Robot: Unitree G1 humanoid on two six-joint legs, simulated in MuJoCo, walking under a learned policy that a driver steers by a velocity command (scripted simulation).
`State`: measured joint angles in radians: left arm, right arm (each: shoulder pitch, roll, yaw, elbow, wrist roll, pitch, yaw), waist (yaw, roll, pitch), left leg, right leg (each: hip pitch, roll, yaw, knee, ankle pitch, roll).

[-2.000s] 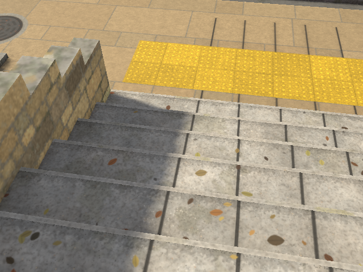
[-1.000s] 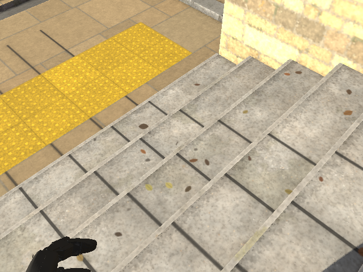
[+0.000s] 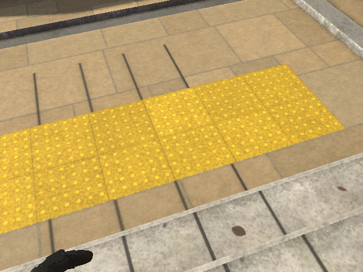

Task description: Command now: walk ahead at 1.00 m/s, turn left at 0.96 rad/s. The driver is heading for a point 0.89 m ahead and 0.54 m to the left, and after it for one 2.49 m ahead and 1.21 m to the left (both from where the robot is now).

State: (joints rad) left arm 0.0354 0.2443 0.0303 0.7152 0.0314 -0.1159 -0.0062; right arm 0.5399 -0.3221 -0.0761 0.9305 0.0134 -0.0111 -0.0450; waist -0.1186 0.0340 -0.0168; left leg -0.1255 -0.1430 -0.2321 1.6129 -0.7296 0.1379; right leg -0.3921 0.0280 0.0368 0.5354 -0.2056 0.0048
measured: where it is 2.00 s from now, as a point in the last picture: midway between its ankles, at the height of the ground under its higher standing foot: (2, 197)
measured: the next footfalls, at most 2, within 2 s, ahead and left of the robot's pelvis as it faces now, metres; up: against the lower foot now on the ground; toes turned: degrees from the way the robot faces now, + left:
left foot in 0.44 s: +0.43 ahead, +0.03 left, -0.16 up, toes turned +31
right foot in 0.84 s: +0.81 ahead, +0.00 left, -0.31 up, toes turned +51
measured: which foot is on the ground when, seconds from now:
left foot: up 0.00-0.42, down 0.44-0.84, up 0.86-1.00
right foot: down 0.00-0.42, up 0.44-0.82, down 0.84-1.00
